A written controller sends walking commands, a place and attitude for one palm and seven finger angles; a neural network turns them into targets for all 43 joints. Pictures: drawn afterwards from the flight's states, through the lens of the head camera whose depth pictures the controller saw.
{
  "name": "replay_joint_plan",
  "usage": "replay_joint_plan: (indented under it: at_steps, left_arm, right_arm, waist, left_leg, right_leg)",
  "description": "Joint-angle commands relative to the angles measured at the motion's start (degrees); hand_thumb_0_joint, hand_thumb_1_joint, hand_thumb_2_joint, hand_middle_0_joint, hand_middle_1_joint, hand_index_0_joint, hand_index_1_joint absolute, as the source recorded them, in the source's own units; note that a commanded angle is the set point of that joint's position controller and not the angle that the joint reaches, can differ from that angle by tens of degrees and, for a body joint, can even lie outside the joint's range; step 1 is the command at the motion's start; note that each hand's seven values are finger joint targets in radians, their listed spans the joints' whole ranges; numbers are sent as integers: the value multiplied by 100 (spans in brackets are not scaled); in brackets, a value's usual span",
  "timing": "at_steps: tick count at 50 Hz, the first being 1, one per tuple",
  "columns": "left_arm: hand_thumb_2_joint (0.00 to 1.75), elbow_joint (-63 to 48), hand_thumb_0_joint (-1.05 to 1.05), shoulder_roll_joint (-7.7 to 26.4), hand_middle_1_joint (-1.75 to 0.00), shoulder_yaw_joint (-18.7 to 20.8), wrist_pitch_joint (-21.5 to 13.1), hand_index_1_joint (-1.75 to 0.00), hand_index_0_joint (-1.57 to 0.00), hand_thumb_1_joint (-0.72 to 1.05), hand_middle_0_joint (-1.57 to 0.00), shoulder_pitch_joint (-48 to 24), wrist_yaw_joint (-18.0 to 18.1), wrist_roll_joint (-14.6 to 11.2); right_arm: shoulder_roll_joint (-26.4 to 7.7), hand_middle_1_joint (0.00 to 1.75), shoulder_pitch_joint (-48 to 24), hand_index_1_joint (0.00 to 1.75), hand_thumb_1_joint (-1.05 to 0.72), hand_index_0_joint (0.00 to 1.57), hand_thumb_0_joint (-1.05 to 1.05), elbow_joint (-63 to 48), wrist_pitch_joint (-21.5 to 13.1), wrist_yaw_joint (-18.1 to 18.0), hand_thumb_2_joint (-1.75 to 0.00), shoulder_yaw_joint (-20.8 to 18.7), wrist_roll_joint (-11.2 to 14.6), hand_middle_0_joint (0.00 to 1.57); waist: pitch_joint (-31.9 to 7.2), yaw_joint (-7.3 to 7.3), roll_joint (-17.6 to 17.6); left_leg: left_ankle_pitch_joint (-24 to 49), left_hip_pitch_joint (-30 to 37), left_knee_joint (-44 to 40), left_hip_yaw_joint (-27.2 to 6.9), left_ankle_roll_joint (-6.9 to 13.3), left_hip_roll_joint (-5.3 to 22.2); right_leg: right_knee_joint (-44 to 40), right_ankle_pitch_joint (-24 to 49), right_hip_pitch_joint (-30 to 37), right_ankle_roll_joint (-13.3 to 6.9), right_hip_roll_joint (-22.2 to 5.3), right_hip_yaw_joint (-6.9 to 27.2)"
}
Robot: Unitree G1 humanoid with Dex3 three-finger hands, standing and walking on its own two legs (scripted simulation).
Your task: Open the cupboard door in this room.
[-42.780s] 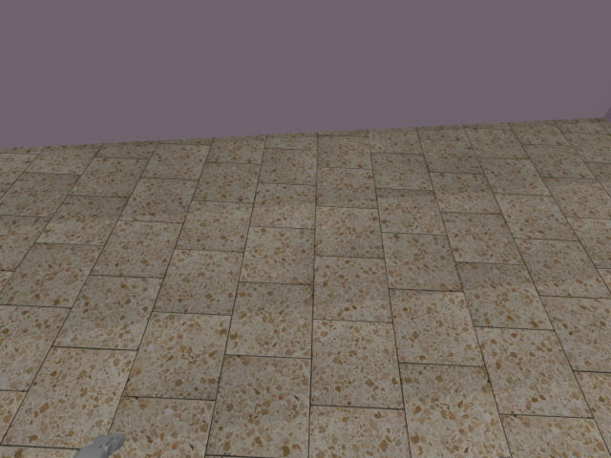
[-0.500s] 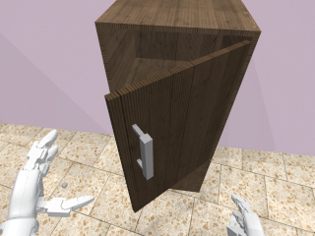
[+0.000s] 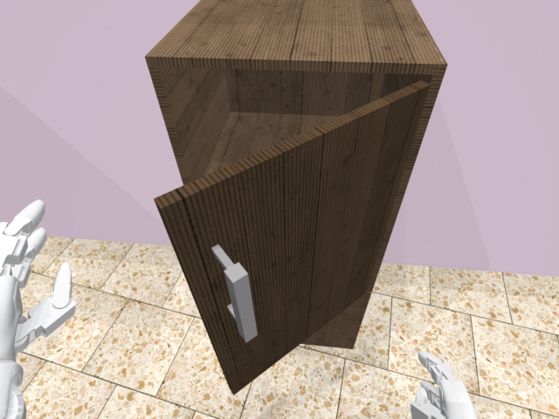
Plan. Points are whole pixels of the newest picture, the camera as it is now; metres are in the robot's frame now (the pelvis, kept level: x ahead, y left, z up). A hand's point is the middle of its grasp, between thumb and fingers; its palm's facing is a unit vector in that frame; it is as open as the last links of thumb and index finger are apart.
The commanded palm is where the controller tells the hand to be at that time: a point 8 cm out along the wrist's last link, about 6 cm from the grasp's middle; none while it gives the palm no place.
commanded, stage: draw the hand back to the body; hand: left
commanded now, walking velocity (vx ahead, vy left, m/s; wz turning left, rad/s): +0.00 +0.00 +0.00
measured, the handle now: (234, 295) +0.25 +0.10 +0.08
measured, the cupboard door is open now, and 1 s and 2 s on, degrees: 43 43 43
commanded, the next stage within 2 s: step back with the hand held close in 0.30 s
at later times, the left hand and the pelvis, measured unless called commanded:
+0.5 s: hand (75, 306) +0.18 +0.25 +0.15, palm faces +0.41 -0.80 -0.44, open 7.4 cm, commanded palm +0.13 +0.28 +0.17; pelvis -0.01 -0.02 +0.00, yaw +0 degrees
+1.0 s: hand out of the picture +0.11 +0.29 +0.15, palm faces +0.37 -0.78 -0.50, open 7.4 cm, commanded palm +0.05 +0.33 +0.17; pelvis -0.10 +0.03 -0.01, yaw -1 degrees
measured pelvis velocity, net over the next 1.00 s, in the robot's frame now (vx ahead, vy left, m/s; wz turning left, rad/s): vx -0.10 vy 0.03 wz -0.02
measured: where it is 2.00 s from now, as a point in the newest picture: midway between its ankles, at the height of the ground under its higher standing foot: outside the picture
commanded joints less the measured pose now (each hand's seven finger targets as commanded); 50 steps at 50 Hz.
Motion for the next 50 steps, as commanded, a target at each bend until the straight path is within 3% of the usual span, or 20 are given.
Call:
replay_joint_plan:
  at_steps: [1, 8, 11, 15, 20, 21, 22, 23, 25, 28, 31, 34, 36, 39, 43, 45, 46, 48, 49, 50]
  left_arm:
    - [90, -842, 0, 795, -30, 504, -316, -30, -20, 90, -20, -275, 11, -42]
    - [90, -1264, 0, 1075, -30, 682, -412, -30, -20, 90, -20, -398, 31, -25]
    - [90, -1278, 0, 1120, -30, 721, -420, -30, -20, 90, -20, -418, 33, -37]
    - [90, -1133, 0, 977, -30, 641, -410, -30, -20, 90, -20, -348, 8, -48]
    - [90, -929, 0, 941, -30, 627, -423, -30, -20, 90, -20, -337, -14, -80]
    - [90, -1310, 0, 1109, -30, 650, -482, -30, -20, 90, -20, -761, 3, -67]
    - [90, -1470, 0, 1878, -30, 1438, -672, -30, -20, 90, -20, -1085, 49, -37]
    - [90, -1009, 0, 1392, -30, 1092, -676, -30, -20, 90, -20, -545, -16, -13]
    - [90, -883, 0, 1131, -30, 828, -591, -30, -20, 90, -20, -196, -60, 37]
    - [90, -989, 0, 1074, -30, 757, -568, -30, -20, 90, -20, 11, -46, 55]
    - [90, -1319, 0, 1296, -30, 919, -580, -30, -20, 90, -20, 105, 25, 63]
    - [90, -1557, 0, 1454, -30, 1117, -593, -30, -20, 90, -20, 265, 80, 44]
    - [90, -1672, 0, 1589, -30, 1243, -617, -30, -20, 90, -20, 281, 124, 38]
    - [90, -1600, 0, 1473, -30, 1211, -648, -30, -20, 90, -20, 432, 155, 28]
    - [90, -1580, 0, 1385, -30, 1172, -753, -30, -20, 90, -20, 458, 203, 65]
    - [90, -1594, 0, 1339, -30, 1151, -834, -30, -20, 90, -20, 403, 226, 122]
    - [90, -1695, 0, 1347, -30, 1167, -879, -30, -20, 90, -20, 326, 239, 162]
    - [90, -1652, 0, 1264, -30, 1214, -924, -30, -20, 90, -20, 254, 259, 256]
    - [90, -1658, 0, 1275, -30, 1276, -945, -30, -20, 90, -20, 191, 261, 298]
    - [90, -1616, 0, 1298, -30, 1324, -949, -30, -20, 90, -20, 144, 259, 308]
  right_arm:
    - [-658, 30, -715, 30, -90, 20, 0, -903, -230, -19, -90, -253, 6, 20]
    - [-601, 30, -741, 30, -90, 20, 0, -923, -251, -47, -90, -246, -13, 20]
    - [-602, 30, -763, 30, -90, 20, 0, -900, -262, -54, -90, -246, -7, 20]
    - [-580, 30, -755, 30, -90, 20, 0, -875, -239, -39, -90, -246, 9, 20]
    - [-600, 30, -790, 30, -90, 20, 0, -875, -203, -48, -90, -267, 11, 20]
    - [-629, 30, -828, 30, -90, 20, 0, -903, -236, -50, -90, -260, 28, 20]
    - [-733, 30, -725, 30, -90, 20, 0, -1063, -143, -63, -90, -275, 105, 20]
    - [-645, 30, -744, 30, -90, 20, 0, -950, -40, -74, -90, -267, 58, 20]
    - [-659, 30, -727, 30, -90, 20, 0, -1085, 107, -53, -90, -295, 81, 20]
    - [-685, 30, -682, 30, -90, 20, 0, -1198, 231, -68, -90, -342, 104, 20]
    - [-705, 30, -683, 30, -90, 20, 0, -1278, 305, -107, -90, -376, 111, 20]
    - [-656, 30, -659, 30, -90, 20, 0, -1420, 351, -106, -90, -380, 131, 20]
    - [-662, 30, -684, 30, -90, 20, 0, -1431, 369, -134, -90, -403, 123, 20]
    - [-649, 30, -615, 30, -90, 20, 0, -1477, 355, -128, -90, -409, 129, 20]
    - [-701, 30, -550, 30, -90, 20, 0, -1464, 271, -119, -90, -410, 114, 20]
    - [-749, 30, -517, 30, -90, 20, 0, -1462, 183, -120, -90, -403, 88, 20]
    - [-801, 30, -551, 30, -90, 20, 0, -1477, 133, -133, -90, -413, 74, 20]
    - [-822, 30, -520, 30, -90, 20, 0, -1481, 34, -141, -90, -415, 47, 20]
    - [-843, 30, -514, 30, -90, 20, 0, -1481, -8, -145, -90, -433, 36, 20]
    - [-803, 30, -478, 30, -90, 20, 0, -1459, -34, -146, -90, -447, 29, 20]
  waist:
    - [-365, -1, -159]
    - [-685, 45, 89]
    - [-612, 36, 3]
    - [-461, 6, 155]
    - [-349, 9, -156]
    - [-450, 3, -29]
    - [-115, -215, -128]
    - [-264, -234, -384]
    - [-433, -241, -581]
    - [-767, -249, -201]
    - [-991, -230, 36]
    - [-1090, -228, -212]
    - [-1055, -227, -76]
    - [-846, -269, -26]
    - [-550, -311, 130]
    - [-323, -332, 398]
    - [-254, -314, 674]
    - [-194, -275, 893]
    - [-235, -242, 1024]
    - [-250, -219, 925]
  left_leg:
    - [2002, 730, -137, -183, 22, 205]
    - [1992, 841, -84, -142, 39, 146]
    - [1991, 787, -45, -122, 41, 120]
    - [1938, 831, -77, -105, 30, 140]
    - [1636, 762, -139, -120, 63, 132]
    - [1621, 796, -136, -132, 63, 130]
    - [1379, 654, 141, -267, 154, 264]
    - [1355, 562, 263, -297, 158, 243]
    - [1508, 527, 359, -171, 144, 238]
    - [2052, 615, 345, -109, 123, 357]
    - [2470, 651, 260, -200, 118, 488]
    - [2466, 455, 235, -274, 96, 553]
    - [2220, 237, 189, -327, 82, 555]
    - [1634, -94, 102, -405, 76, 585]
    - [141, -742, -224, -647, 112, 658]
    - [-951, -1234, -536, -825, 179, 750]
    - [-1486, -1602, -815, -1015, 237, 861]
    - [-2609, -2643, -1453, -1353, 376, 1177]
    - [-2965, -3119, -1733, -1520, 441, 1316]
    - [-2903, -3252, -1747, -1517, 469, 1366]
  right_leg:
    - [-294, 2072, -540, 59, -151, 116]
    - [-285, 2267, -416, 69, -185, 184]
    - [-314, 2440, -376, 60, -192, 218]
    - [-343, 2302, -521, 82, -178, 202]
    - [-419, 2053, -571, 106, -171, 198]
    - [-414, 2059, -515, 88, -194, 228]
    - [-626, 2635, -1229, 195, -472, 796]
    - [-492, 3036, -1073, 236, -589, 747]
    - [-325, 3596, -998, 368, -646, 695]
    - [-68, 3690, -957, 403, -642, 603]
    - [120, 3333, -934, 332, -579, 523]
    - [244, 3071, -911, 250, -504, 564]
    - [269, 2798, -898, 209, -518, 585]
    - [242, 2177, -1081, 168, -475, 697]
    - [179, 814, -1168, 108, -386, 713]
    - [246, 48, -1181, 109, -277, 670]
    - [438, -193, -965, 133, -177, 548]
    - [1281, -259, -240, 186, 83, 268]
    - [1761, -132, 196, 197, 207, 126]
    - [1977, -74, 301, 187, 221, 66]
